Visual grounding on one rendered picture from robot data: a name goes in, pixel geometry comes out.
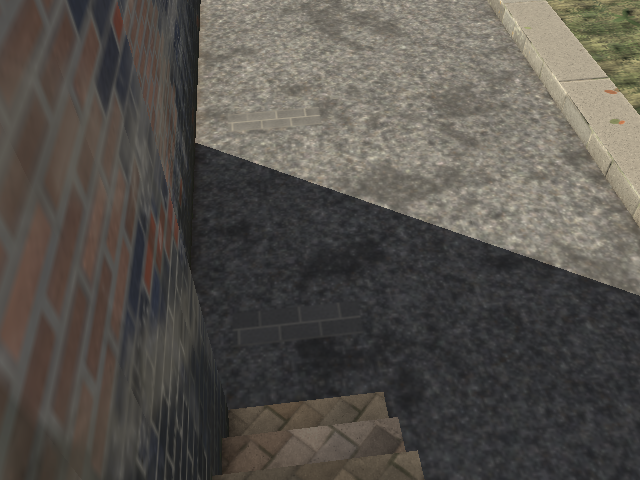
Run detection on stairs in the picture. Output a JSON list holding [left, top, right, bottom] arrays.
[[212, 392, 425, 480]]

